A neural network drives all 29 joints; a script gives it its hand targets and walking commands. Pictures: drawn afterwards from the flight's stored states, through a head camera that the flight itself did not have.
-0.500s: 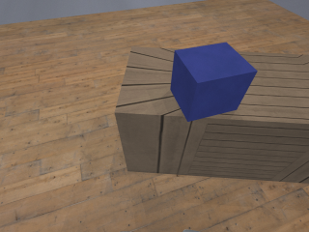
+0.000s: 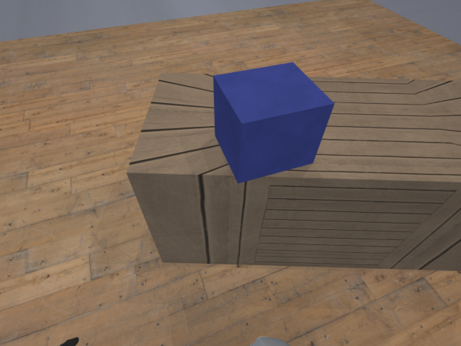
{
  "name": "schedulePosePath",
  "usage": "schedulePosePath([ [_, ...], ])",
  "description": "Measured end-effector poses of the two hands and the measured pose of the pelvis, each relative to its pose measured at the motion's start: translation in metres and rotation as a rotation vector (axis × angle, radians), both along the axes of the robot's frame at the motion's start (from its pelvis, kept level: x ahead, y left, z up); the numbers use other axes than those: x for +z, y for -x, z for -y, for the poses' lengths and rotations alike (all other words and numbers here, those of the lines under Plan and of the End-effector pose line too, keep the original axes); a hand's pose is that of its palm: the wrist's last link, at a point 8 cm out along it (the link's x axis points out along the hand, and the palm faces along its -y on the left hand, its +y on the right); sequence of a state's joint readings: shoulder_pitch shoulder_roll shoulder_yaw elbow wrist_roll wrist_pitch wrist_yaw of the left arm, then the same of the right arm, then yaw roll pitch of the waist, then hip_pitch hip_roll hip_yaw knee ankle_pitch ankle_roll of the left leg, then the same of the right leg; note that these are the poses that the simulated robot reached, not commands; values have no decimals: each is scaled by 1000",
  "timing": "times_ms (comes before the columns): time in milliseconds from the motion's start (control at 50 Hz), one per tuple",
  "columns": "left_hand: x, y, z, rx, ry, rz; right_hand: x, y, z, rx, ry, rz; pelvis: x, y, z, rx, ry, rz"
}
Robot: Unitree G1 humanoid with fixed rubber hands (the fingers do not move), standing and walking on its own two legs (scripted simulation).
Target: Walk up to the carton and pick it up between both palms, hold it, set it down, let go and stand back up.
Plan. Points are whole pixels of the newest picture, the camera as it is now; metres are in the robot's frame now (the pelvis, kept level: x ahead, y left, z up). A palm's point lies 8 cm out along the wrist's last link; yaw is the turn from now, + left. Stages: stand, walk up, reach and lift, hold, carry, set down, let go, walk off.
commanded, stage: walk up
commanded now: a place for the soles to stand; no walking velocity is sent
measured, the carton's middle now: (265, 121) +0.67 -0.09 -0.02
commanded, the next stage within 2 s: none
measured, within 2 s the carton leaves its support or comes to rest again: neither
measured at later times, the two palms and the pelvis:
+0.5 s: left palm out of the picture +0.12 +0.21 -0.09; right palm out of the picture +0.12 -0.41 -0.06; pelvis +0.08 -0.08 +0.03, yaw -4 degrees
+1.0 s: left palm (138, 318) +0.19 +0.16 -0.06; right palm out of the picture +0.16 -0.46 -0.09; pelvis +0.15 -0.15 +0.04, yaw -6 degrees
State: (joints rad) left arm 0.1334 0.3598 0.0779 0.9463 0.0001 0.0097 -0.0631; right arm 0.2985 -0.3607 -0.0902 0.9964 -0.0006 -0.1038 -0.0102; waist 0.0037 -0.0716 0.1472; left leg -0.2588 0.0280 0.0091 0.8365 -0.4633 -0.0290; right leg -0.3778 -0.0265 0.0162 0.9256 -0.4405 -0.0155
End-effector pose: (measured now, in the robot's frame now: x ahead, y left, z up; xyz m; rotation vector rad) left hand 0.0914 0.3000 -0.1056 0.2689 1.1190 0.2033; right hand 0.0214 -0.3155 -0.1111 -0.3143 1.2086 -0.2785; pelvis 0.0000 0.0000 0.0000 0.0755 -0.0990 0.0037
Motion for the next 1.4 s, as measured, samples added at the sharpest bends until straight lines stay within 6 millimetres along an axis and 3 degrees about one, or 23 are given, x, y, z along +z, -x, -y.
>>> schedulePosePath([
  [60, 3, 2, 22, -16, -8, -13, 0, -13, 21, -20, -9, 17, 2, -6, 22, -23, -4, 5],
  [240, 41, 8, 56, -26, -24, -106, 38, -50, 57, -36, -18, 53, 41, -29, 60, -57, 22, -26],
  [340, 40, 2, 71, -24, -11, -138, 47, -66, 73, -44, -2, 40, 46, -46, 73, -61, 39, -64],
  [460, 26, -16, 83, -28, 12, -148, 53, -94, 87, -51, 30, 64, 41, -68, 83, -72, 70, -87],
  [560, 8, -52, 93, -64, 20, -105, 44, -103, 95, -70, 51, 104, 25, -81, 88, -97, 63, -30],
  [660, 15, -91, 111, -95, 8, -13, 30, -98, 108, -82, 28, 88, 20, -84, 103, -102, 40, -6],
  [720, 17, -96, 124, -99, -2, -1, 21, -105, 122, -86, 10, 105, 15, -89, 119, -107, 22, -15],
  [780, 7, -84, 135, -87, -19, -19, 7, -114, 136, -96, -1, 117, 4, -94, 134, -114, 21, 10],
  [840, 12, -74, 140, -66, -31, -75, 10, -120, 145, -110, -11, 105, 11, -106, 144, -119, 20, 11],
  [960, 41, -87, 140, -45, -68, -112, 22, -128, 146, -122, -44, 36, 34, -137, 150, -116, 23, -22],
  [1060, 51, -112, 134, -41, -87, -125, 28, -151, 140, -120, -50, -2, 42, -164, 146, -109, 33, -67],
  [1160, 42, -138, 123, -40, -75, -150, 32, -192, 131, -105, -31, 10, 39, -192, 134, -106, 53, -102],
  [1260, 14, -174, 109, -45, -48, -142, 25, -241, 115, -75, 1, 78, 20, -223, 116, -106, 74, -69],
  [1320, 6, -204, 105, -46, -37, -101, 22, -254, 108, -56, 7, 89, 14, -233, 109, -95, 74, -33],
  [1400, 10, -237, 106, -61, -32, -46, 24, -264, 106, -56, 8, 87, 16, -243, 107, -96, 74, -22],
])
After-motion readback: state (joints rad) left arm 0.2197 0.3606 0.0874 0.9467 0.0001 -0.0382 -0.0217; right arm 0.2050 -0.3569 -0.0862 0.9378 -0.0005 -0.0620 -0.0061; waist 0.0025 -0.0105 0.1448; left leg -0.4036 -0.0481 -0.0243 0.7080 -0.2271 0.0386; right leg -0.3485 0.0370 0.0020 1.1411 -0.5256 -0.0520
